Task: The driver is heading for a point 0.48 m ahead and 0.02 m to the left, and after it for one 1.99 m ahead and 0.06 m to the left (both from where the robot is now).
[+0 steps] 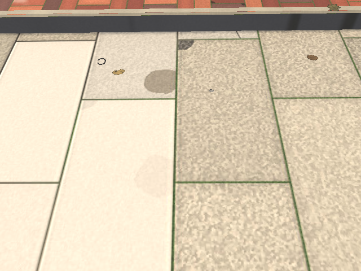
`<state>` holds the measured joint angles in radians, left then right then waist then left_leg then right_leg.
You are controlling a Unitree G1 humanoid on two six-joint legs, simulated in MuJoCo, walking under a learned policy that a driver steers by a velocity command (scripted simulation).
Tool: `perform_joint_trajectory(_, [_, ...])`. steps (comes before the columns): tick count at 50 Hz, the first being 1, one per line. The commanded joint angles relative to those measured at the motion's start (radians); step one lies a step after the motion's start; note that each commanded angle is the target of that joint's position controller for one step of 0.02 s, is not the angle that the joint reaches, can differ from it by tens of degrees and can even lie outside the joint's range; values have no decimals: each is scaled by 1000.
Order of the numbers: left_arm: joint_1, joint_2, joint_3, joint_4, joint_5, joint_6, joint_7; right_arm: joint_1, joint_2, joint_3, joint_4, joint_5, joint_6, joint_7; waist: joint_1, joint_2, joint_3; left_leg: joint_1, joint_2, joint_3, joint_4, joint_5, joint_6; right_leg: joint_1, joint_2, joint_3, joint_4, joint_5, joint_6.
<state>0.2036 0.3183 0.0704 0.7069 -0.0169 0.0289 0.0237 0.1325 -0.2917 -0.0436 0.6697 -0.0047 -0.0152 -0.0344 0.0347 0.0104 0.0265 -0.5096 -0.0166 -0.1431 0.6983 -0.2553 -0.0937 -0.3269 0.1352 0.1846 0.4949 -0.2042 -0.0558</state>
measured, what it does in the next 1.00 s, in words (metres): walks ahead: left foot, then right foot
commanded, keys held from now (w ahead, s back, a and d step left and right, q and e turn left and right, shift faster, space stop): e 0.06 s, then no key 0.06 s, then w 0.40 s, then w+q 0.30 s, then q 0.18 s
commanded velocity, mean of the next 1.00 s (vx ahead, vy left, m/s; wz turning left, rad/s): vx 0.31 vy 0.00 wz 0.00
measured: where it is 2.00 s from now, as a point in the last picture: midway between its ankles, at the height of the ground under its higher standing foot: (202, 267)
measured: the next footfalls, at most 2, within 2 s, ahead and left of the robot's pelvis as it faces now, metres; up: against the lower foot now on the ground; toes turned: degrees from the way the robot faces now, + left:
left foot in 0.06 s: +0.11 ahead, +0.14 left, +0.00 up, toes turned -9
right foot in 0.42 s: +0.09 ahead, -0.11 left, +0.00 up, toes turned -7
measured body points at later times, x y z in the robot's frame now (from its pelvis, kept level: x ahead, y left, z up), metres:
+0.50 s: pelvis +0.09 -0.01 +0.00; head +0.10 -0.02 +0.45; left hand +0.26 +0.23 -0.10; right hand +0.13 -0.30 -0.12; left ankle +0.08 +0.13 -0.70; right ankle +0.05 -0.11 -0.74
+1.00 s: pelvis +0.33 +0.03 -0.01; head +0.38 +0.04 +0.43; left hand +0.40 +0.32 -0.13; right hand +0.53 -0.22 -0.10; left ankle +0.41 +0.10 -0.74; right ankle +0.21 -0.13 -0.63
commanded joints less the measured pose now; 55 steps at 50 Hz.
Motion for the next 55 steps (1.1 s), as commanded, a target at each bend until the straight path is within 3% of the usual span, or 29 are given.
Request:
perform_joint_trajectory(1, [-38, 145, 37, -82, -5, 0, 7, 17, -105, -38, -68, 7, -36, 9, -36, -172, -137, 120, -28, 22, -174, 22, 24, 136, -237, 292, -44, 296, -125])
perform_joint_trajectory(2, [-57, 134, 34, -90, -12, 3, 8, 53, -109, -43, -54, 8, -44, 12, -62, -172, -131, 202, -14, 34, -309, 135, 44, 120, -209, 290, -10, 270, -97])
perform_joint_trajectory(3, [-30, 97, 23, -96, -7, 3, 8, 72, -151, -55, -53, -2, -47, 8, -48, -119, -158, 334, 105, -36, -346, 247, 90, 50, -166, 256, 69, 107, -53])
perform_joint_trajectory(4, [60, 46, 9, -98, 8, -2, 5, 20, -233, -70, -75, -26, -35, 1, 32, 147, -163, 445, 319, -253, -324, 556, 218, -108, -30, 80, 252, -275, 14])
perform_joint_trajectory(5, [42, 108, 23, -106, 13, -12, 4, 84, -197, -68, -55, -47, -27, 6, -15, 260, -168, 454, 431, -419, -342, 684, 368, -232, 7, -17, 468, -497, 70])
perform_joint_trajectory(6, [61, 163, 41, -87, 16, -14, 3, 81, -156, -55, -61, -33, -27, 8, -19, 176, -162, 444, 418, -375, -326, 674, 385, -252, -34, -6, 624, -461, 99])
perform_joint_trajectory(8, [46, 138, 40, -59, 6, 7, 9, 58, -109, -43, -56, -6, -21, 10, -22, 88, -138, 436, 286, -215, -342, 299, 291, -291, -75, -30, 665, -321, 124])
perform_joint_trajectory(11, [-13, 57, 9, -81, 3, 2, -10, 78, -114, -40, -28, 3, -12, 7, -53, 171, -66, 366, 202, -153, -458, -123, 271, -272, -99, -122, 523, -212, 133])
perform_joint_trajectory(16, [-80, 39, -8, -92, 7, -51, -31, 119, -169, -57, -8, 15, -21, 14, -87, 187, -50, 308, 220, -121, -482, -106, 292, -68, -118, -197, 173, -201, 81])
perform_joint_trajectory(18, [-43, 50, -4, -74, 0, -66, -36, 127, -177, -58, 3, 27, -19, 22, -62, 171, -42, 265, 225, -115, -468, -119, 295, 43, -106, -219, 26, -99, 49])
perform_joint_trajectory(20, [32, 51, 0, -39, 1, -73, -35, 131, -149, -46, 11, 31, -20, 27, -16, 135, -48, 172, 200, -88, -412, -124, 260, 228, -99, -223, -97, -15, 13])
perform_joint_trajectory(21, [109, 65, 5, -22, -1, -75, -27, 114, -97, -29, 7, 22, -28, 31, 23, 107, -85, 80, 168, -52, -326, -142, 215, 371, -160, -149, -102, -31, -9])
perform_joint_trajectory(22, [224, 123, 16, -5, 7, -73, -16, 69, -6, -1, -19, 1, -41, 41, 61, -81, -128, -72, 71, 74, -30, -200, 140, 508, -355, 101, -171, -97, -64])
perform_joint_trajectory(23, [256, 239, 49, 9, 18, -73, -27, 30, -46, -13, -81, 20, -61, 34, 68, -275, -59, -295, 6, 154, 149, -315, 111, 473, -522, 405, -281, -323, -210])
perform_joint_trajectory(24, [238, 179, 36, 5, 16, -87, -31, 9, -129, -37, -78, 35, -73, 30, 74, -196, 19, -373, 69, 95, 299, -300, 108, 429, -523, 443, -309, -429, -250])
perform_joint_trajectory(25, [205, 122, 17, 2, 14, -98, -31, 27, -144, -44, -65, 40, -78, 37, 49, -185, 56, -414, 93, 77, 343, -206, 119, 423, -477, 372, -315, -424, -222])
perform_joint_trajectory(28, [136, 83, 2, -8, 18, -103, -28, 39, -104, -39, -36, 20, -80, 55, 14, -134, 64, -395, 133, 86, 321, -6, 109, 387, -396, 153, -344, -95, -161])
perform_joint_trajectory(34, [153, 110, 11, 26, 21, -108, -20, -66, -24, -3, -66, 28, -66, 78, 43, -108, 60, -184, 91, 144, 32, 272, 81, 250, -330, -148, -373, 199, -117])
perform_joint_trajectory(39, [182, 140, 24, 69, 0, -106, -19, -141, -47, -4, -112, 30, -62, 103, 37, -84, 87, -138, 62, 157, -101, 261, 149, 350, -398, -213, -344, 316, -91])
perform_joint_trajectory(41, [173, 166, 33, 69, 2, -95, -12, -101, -78, -19, -116, 23, -58, 105, -3, -105, 25, -37, 8, 207, -104, 175, 188, 409, -398, -255, -218, 680, -64])
perform_joint_trajectory(43, [152, 172, 31, 52, 9, -76, 5, 145, -161, -67, -62, 17, -50, 92, -140, -93, -126, 306, -67, 236, -152, 215, 235, 327, -333, -318, 166, 927, 0])
perform_joint_trajectory(44, [179, 133, 14, 19, 33, -83, 13, 272, -241, -89, -46, 14, -41, 73, -175, 38, -245, 629, 88, 7, -131, 426, 292, 74, -274, -318, 489, 576, 49])
perform_joint_trajectory(45, [329, 5, -32, -10, 52, -104, -9, 228, -315, -88, -69, 6, -48, 76, -47, 286, -426, 940, 381, -553, -208, 458, 508, -292, -64, -206, 865, -429, 106])
perform_joint_trajectory(46, [221, 131, -5, 8, 28, -124, -21, 252, -223, -73, -90, 10, -43, 72, -142, 122, -497, 904, 353, -559, -270, 461, 472, -306, -104, -45, 940, -418, 94])
perform_joint_trajectory(47, [122, 144, 0, -35, -4, -130, -23, 190, -197, -61, -88, 8, -43, 70, -127, 94, -334, 776, 318, -399, -283, 536, 434, -359, -141, -65, 920, -350, 84])
perform_joint_trajectory(48, [89, 131, -6, -42, 6, -131, -13, 138, -180, -59, -88, 19, -42, 67, -93, -10, -220, 616, 270, -297, -296, 595, 403, -355, -180, -86, 851, -281, 85])
perform_joint_trajectory(49, [73, 135, 0, -43, 20, -124, -3, 90, -166, -56, -98, 20, -37, 63, -62, -28, -148, 484, 237, -232, -319, 639, 391, -327, -202, -99, 797, -242, 93])
perform_joint_trajectory(51, [112, 129, 3, -41, 27, -94, 5, 40, -159, -54, -106, -4, -34, 58, -4, 23, -123, 308, 201, -185, -373, 663, 392, -221, -213, -95, 740, -199, 108])
perform_joint_trajectory(55, [103, 85, -5, -45, 41, -66, 23, 28, -178, -60, -82, 4, -27, 41, 11, 41, -139, 208, 161, -121, -366, 733, 387, -202, -182, -114, 582, -115, 156])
